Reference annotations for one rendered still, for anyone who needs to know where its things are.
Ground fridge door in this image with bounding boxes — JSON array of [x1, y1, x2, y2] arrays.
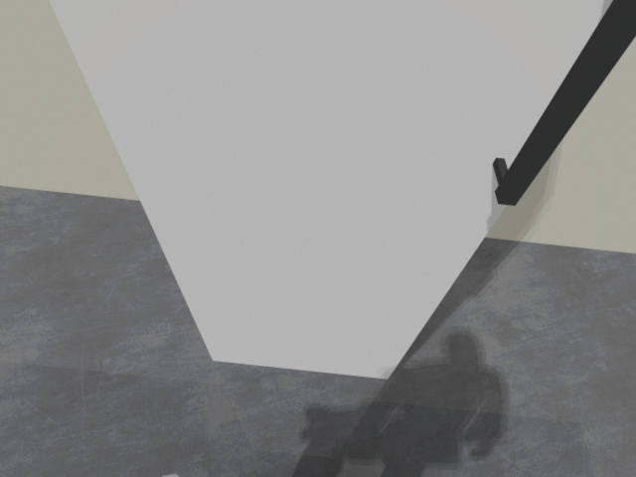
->
[[50, 0, 613, 379]]

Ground handle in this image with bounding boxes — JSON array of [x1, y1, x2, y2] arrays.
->
[[493, 0, 636, 206]]

